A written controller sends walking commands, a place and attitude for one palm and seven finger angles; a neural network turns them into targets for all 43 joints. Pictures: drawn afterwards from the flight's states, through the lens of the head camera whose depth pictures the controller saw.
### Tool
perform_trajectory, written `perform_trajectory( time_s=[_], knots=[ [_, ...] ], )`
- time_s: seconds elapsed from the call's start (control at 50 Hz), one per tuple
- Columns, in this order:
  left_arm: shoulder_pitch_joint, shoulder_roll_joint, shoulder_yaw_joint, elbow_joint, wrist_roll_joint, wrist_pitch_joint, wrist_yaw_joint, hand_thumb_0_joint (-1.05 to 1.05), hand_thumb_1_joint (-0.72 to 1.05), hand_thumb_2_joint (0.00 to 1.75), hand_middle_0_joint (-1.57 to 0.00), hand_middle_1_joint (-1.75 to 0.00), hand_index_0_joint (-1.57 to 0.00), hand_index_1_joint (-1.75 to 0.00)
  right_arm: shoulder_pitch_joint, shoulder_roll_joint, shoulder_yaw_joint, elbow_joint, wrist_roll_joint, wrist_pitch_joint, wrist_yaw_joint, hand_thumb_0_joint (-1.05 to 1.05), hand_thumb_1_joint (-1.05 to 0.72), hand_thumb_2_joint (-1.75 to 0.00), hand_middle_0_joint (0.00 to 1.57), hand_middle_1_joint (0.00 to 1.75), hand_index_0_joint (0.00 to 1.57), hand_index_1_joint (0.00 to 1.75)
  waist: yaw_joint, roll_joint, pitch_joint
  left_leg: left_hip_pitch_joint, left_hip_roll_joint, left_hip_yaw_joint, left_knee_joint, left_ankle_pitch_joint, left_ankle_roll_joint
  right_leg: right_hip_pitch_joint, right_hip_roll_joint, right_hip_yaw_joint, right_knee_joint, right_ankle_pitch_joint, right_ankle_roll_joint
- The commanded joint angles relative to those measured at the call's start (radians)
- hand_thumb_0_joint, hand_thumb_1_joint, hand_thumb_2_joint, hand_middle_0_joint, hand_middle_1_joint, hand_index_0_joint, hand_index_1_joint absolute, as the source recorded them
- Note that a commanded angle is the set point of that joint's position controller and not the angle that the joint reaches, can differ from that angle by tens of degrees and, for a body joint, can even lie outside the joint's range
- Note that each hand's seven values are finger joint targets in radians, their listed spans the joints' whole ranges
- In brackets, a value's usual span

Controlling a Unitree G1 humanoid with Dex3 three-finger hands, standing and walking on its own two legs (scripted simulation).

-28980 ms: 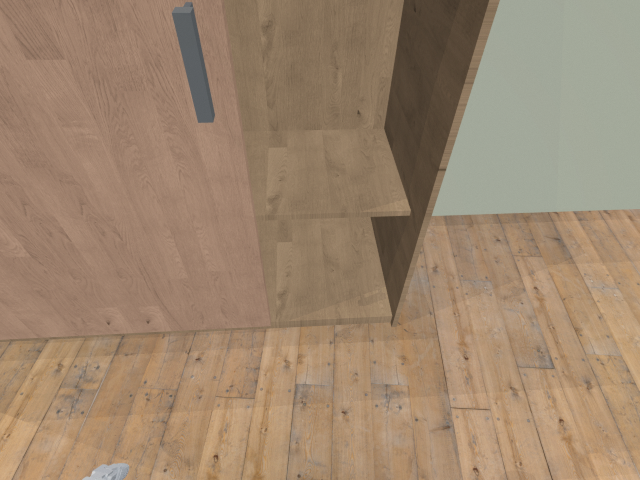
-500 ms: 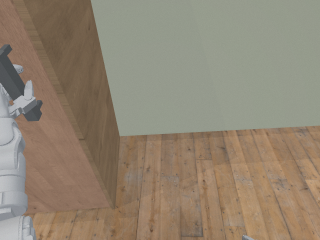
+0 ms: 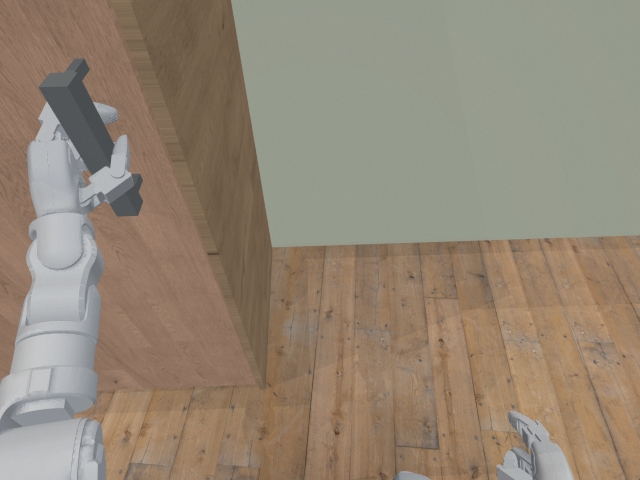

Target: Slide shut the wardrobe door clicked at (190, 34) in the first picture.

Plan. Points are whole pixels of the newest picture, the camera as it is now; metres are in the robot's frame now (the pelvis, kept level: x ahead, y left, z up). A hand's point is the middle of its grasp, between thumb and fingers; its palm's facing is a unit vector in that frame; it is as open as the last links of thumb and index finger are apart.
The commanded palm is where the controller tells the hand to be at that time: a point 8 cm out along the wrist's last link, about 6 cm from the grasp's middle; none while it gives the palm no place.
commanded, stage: stop walking and hold the door there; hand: left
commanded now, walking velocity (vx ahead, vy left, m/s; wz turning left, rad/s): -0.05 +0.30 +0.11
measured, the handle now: (106, 142) +0.43 +0.27 +0.20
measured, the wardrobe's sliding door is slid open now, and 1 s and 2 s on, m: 0.00 0.00 0.00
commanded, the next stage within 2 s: loosen the grip on the handle in 1.46 s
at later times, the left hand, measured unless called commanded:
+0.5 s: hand (111, 175) +0.39 +0.26 +0.19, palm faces +0.16 -0.98 -0.14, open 6.5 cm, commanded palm +0.36 +0.31 +0.18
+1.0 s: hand (111, 181) +0.38 +0.25 +0.19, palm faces -0.04 -1.00 -0.05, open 6.9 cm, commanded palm +0.36 +0.28 +0.18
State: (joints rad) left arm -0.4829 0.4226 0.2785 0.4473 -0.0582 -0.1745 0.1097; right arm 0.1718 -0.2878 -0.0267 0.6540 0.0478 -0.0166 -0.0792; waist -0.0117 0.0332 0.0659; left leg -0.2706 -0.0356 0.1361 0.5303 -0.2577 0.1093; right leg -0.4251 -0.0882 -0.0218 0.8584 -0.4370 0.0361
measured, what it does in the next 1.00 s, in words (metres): steps to the left: right foot, then left foot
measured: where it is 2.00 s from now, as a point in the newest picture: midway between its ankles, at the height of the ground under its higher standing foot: outside the picture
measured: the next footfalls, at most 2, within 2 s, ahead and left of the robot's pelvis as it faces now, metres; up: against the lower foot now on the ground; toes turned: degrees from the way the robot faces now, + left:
right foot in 0.18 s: +0.03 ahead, -0.09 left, +0.00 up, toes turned -10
left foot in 0.52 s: +0.01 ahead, +0.28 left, +0.00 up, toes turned +7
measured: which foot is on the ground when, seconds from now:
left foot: down 0.00-0.18, up 0.20-0.50, down 0.52-1.00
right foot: up 0.00-0.16, down 0.18-0.52, up 0.54-0.66, down 0.68-1.00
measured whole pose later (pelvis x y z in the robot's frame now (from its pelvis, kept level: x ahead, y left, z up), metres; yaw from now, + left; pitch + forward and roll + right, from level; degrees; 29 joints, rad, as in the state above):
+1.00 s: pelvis -0.01 +0.17 +0.00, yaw +4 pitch -1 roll +1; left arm -0.61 0.12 -0.10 0.25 -0.08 -0.13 0.09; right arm 0.09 -0.19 0.01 0.67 0.01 -0.04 -0.03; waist 0.02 -0.02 0.17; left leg -0.22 0.02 0.08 0.56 -0.31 0.01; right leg -0.32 -0.04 -0.04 0.71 -0.39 0.00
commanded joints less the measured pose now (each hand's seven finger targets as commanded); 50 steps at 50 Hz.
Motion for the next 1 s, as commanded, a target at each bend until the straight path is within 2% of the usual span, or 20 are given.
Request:
perform_trajectory(
  time_s=[0.0, 0.12, 0.14, 0.16, 0.18, 0.22, 0.26, 0.42, 0.46, 0.5, 0.52, 0.54, 0.56, 0.62, 0.68, 0.74, 0.8, 0.86, 0.92, 0.98],
  knots=[
    [-0.320, 0.264, 0.057, -0.219, 0.012, -0.046, -0.005, 0.00, 0.90, 0.90, -0.45, -1.40, -0.45, -1.40, -0.042, -0.141, -0.035, -0.105, 0.002, -0.057, 0.008, 0.00, -0.90, -0.90, 0.20, 0.30, 0.20, 0.30, 0.015, 0.063, -0.285, 0.277, 0.259, -0.239, -0.113, 0.570, 0.076, -0.050, 0.023, -0.075, 0.061, -0.031, 0.001],
    [-0.317, 0.242, 0.044, -0.262, 0.005, -0.030, -0.010, 0.00, 0.90, 0.90, -0.45, -1.40, -0.45, -1.40, -0.099, -0.102, 0.009, -0.114, -0.015, -0.077, 0.031, 0.00, -0.90, -0.90, 0.20, 0.30, 0.20, 0.30, 0.057, 0.073, -0.307, 0.135, 0.215, -0.218, -0.060, 0.451, -0.003, 0.283, -0.014, -0.095, -0.414, 0.213, -0.020],
    [-0.313, 0.250, 0.047, -0.268, 0.009, -0.033, -0.008, 0.00, 0.90, 0.90, -0.45, -1.40, -0.45, -1.40, -0.109, -0.091, 0.012, -0.125, -0.017, -0.073, 0.035, 0.00, -0.90, -0.90, 0.20, 0.30, 0.20, 0.30, 0.070, -0.080, -0.344, -0.024, 0.163, -0.183, 0.082, 0.302, -0.037, 0.479, -0.122, 0.014, -0.515, 0.398, -0.071],
    [-0.309, 0.312, 0.088, -0.241, 0.013, -0.033, -0.001, 0.00, 0.90, 0.90, -0.45, -1.40, -0.45, -1.40, -0.104, -0.084, 0.002, -0.141, -0.019, -0.064, 0.032, 0.00, -0.90, -0.90, 0.20, 0.30, 0.20, 0.30, 0.063, -0.347, -0.339, -0.333, 0.019, -0.115, 0.379, -0.145, -0.109, 0.668, -0.406, 0.424, -0.556, 0.665, -0.206],
    [-0.293, 0.305, 0.111, -0.173, -0.008, -0.016, 0.006, 0.00, 0.90, 0.90, -0.45, -1.40, -0.45, -1.40, -0.077, -0.116, -0.006, -0.122, -0.025, -0.062, 0.031, 0.00, -0.90, -0.90, 0.20, 0.30, 0.20, 0.30, 0.049, -0.269, -0.314, -0.390, 0.024, -0.252, 0.601, -0.273, -0.143, 0.591, -0.565, 0.507, -0.530, 0.780, -0.271],
    [-0.359, 0.193, 0.026, -0.203, -0.005, 0.001, -0.003, 0.00, 0.90, 0.90, -0.45, -1.40, -0.45, -1.40, -0.081, -0.094, -0.009, -0.104, -0.016, -0.056, 0.043, 0.00, -0.90, -0.90, 0.20, 0.30, 0.20, 0.30, 0.037, -0.284, -0.326, -0.397, 0.066, -0.329, 0.722, -0.212, -0.153, 0.561, -0.510, 0.324, -0.448, 0.748, -0.225],
    [-0.379, 0.298, 0.124, -0.218, 0.015, -0.034, 0.000, 0.00, 0.90, 0.90, -0.45, -1.40, -0.45, -1.40, -0.090, -0.070, 0.021, -0.086, -0.036, -0.047, 0.036, 0.00, -0.90, -0.90, 0.20, 0.30, 0.20, 0.30, 0.019, -0.239, -0.331, -0.391, 0.070, -0.245, 0.750, -0.116, -0.159, 0.512, -0.394, 0.138, -0.436, 0.640, -0.152],
    [-0.443, 0.109, -0.010, -0.354, 0.003, -0.040, -0.013, 0.00, 0.90, 0.90, -0.45, -1.40, -0.45, -1.40, -0.113, -0.024, -0.005, -0.105, -0.040, -0.035, -0.002, 0.00, -0.90, -0.90, 0.20, 0.30, 0.20, 0.30, 0.010, -0.350, -0.258, 0.034, 0.020, 0.080, 0.070, -0.047, -0.126, 0.269, -0.212, -0.110, -0.385, 0.321, -0.084],
    [-0.508, -0.004, -0.105, -0.449, -0.001, -0.051, -0.022, 0.00, 0.90, 0.90, -0.45, -1.40, -0.45, -1.40, -0.104, -0.045, -0.024, -0.107, -0.035, -0.039, -0.007, 0.00, -0.90, -0.90, 0.20, 0.30, 0.20, 0.30, -0.025, -0.142, -0.289, 0.241, 0.044, 0.051, -0.047, 0.070, -0.135, 0.132, -0.113, -0.157, -0.181, 0.248, -0.048],
    [-0.587, -0.164, -0.254, -0.534, -0.015, -0.068, -0.042, 0.00, 0.90, 0.90, -0.45, -1.40, -0.45, -1.40, -0.108, -0.093, -0.034, -0.124, -0.023, -0.044, -0.002, 0.00, -0.90, -0.90, 0.20, 0.30, 0.20, 0.30, -0.035, 0.238, -0.306, 0.304, 0.350, -0.403, -0.177, 0.235, -0.011, -0.082, 0.050, -0.136, 0.115, -0.152, -0.001],
    [-0.631, -0.197, -0.287, -0.540, -0.006, -0.066, -0.047, 0.00, 0.90, 0.90, -0.45, -1.40, -0.45, -1.40, -0.094, -0.088, -0.037, -0.113, -0.019, -0.052, 0.010, 0.00, -0.90, -0.90, 0.20, 0.30, 0.20, 0.30, -0.039, 0.119, -0.295, 0.274, 0.419, -0.506, -0.218, 0.280, 0.059, -0.095, 0.053, -0.032, 0.186, -0.159, -0.022],
    [-0.595, -0.258, -0.339, -0.476, 0.002, -0.055, -0.062, 0.00, 0.90, 0.90, -0.45, -1.40, -0.45, -1.40, -0.093, -0.074, -0.041, -0.106, -0.015, -0.059, 0.019, 0.00, -0.90, -0.90, 0.20, 0.30, 0.20, 0.30, -0.024, -0.003, -0.263, 0.230, 0.424, -0.436, -0.196, 0.335, 0.071, -0.069, 0.013, -0.010, 0.114, -0.100, -0.025],
    [-0.608, -0.236, -0.346, -0.528, -0.004, -0.052, -0.057, 0.00, 0.90, 0.90, -0.45, -1.40, -0.45, -1.40, -0.114, -0.060, -0.026, -0.095, -0.014, -0.061, 0.022, 0.00, -0.90, -0.90, 0.20, 0.30, 0.20, 0.30, -0.036, 0.154, -0.267, 0.213, 0.398, -0.383, -0.152, 0.393, 0.054, -0.052, 0.005, -0.017, 0.056, -0.056, -0.017],
    [-0.629, -0.160, -0.311, -0.547, 0.015, -0.049, -0.046, 0.00, 0.90, 0.90, -0.45, -1.40, -0.45, -1.40, -0.106, -0.058, -0.025, -0.077, -0.022, -0.064, 0.050, 0.00, -0.90, -0.90, 0.20, 0.30, 0.20, 0.30, -0.013, 0.278, -0.293, 0.230, 0.341, -0.201, -0.014, 0.572, 0.003, 0.090, 0.045, -0.042, -0.176, 0.065, -0.034],
    [-0.610, -0.194, -0.356, -0.526, 0.015, -0.039, -0.060, 0.00, 0.90, 0.90, -0.45, -1.40, -0.45, -1.40, -0.107, -0.033, -0.009, -0.103, -0.014, -0.070, 0.060, 0.00, -0.90, -0.90, 0.20, 0.30, 0.20, 0.30, -0.001, 0.132, -0.361, 0.158, 0.318, -0.194, 0.119, 0.479, -0.030, 0.319, 0.065, -0.007, -0.396, 0.251, -0.052],
    [-0.554, -0.167, -0.319, -0.434, 0.005, -0.003, -0.061, 0.00, 0.90, 0.90, -0.45, -1.40, -0.45, -1.40, -0.105, -0.021, -0.020, -0.118, -0.006, -0.072, 0.050, 0.00, -0.90, -0.90, 0.20, 0.30, 0.20, 0.30, 0.006, -0.536, -0.328, -0.161, 0.043, -0.120, 0.493, -0.234, -0.122, 0.484, -0.177, 0.284, -0.488, 0.683, -0.203],
    [-0.502, -0.236, -0.357, -0.406, 0.007, -0.010, -0.064, 0.00, 0.90, 0.90, -0.45, -1.40, -0.45, -1.40, -0.123, 0.009, 0.019, -0.092, -0.021, -0.074, 0.033, 0.00, -0.90, -0.90, 0.20, 0.30, 0.20, 0.30, 0.003, -0.273, -0.312, -0.122, 0.084, -0.136, 0.323, -0.236, -0.110, 0.467, -0.174, 0.133, -0.394, 0.802, -0.206],
    [-0.528, -0.219, -0.337, -0.466, 0.008, -0.041, -0.053, 0.00, 0.90, 0.90, -0.45, -1.40, -0.45, -1.40, -0.128, 0.014, 0.026, -0.090, -0.036, -0.061, 0.018, 0.00, -0.90, -0.90, 0.20, 0.30, 0.20, 0.30, -0.004, -0.209, -0.381, 0.123, 0.057, -0.047, -0.091, 0.090, -0.112, 0.418, -0.086, 0.020, -0.291, 0.712, -0.111],
    [-0.573, -0.338, -0.454, -0.481, -0.012, -0.049, -0.066, 0.00, 0.90, 0.90, -0.45, -1.40, -0.45, -1.40, -0.122, -0.028, 0.006, -0.122, -0.028, -0.058, 0.046, 0.00, -0.90, -0.90, 0.20, 0.30, 0.20, 0.30, -0.008, 0.153, -0.409, 0.447, 0.413, -0.443, -0.131, 0.734, 0.056, 0.021, 0.054, 0.012, -0.077, 0.018, -0.023],
    [-0.587, -0.304, -0.441, -0.496, 0.014, -0.040, -0.066, 0.00, 0.90, 0.90, -0.45, -1.40, -0.45, -1.40, -0.116, -0.020, 0.013, -0.101, -0.035, -0.072, 0.055, 0.00, -0.90, -0.90, 0.20, 0.30, 0.20, 0.30, -0.018, 0.168, -0.318, 0.477, 0.371, -0.340, -0.097, 0.809, 0.052, -0.050, 0.044, 0.028, -0.107, 0.011, -0.039]
  ],
)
